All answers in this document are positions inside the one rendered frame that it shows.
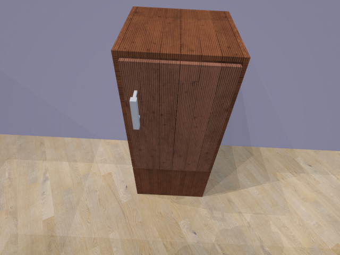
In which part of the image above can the cupboard door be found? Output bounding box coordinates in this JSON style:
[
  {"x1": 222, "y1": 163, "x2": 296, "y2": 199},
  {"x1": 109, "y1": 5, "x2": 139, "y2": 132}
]
[{"x1": 118, "y1": 58, "x2": 242, "y2": 172}]

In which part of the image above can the handle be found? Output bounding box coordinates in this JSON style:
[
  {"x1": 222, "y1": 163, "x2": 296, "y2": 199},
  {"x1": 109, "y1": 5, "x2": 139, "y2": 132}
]
[{"x1": 130, "y1": 90, "x2": 140, "y2": 130}]

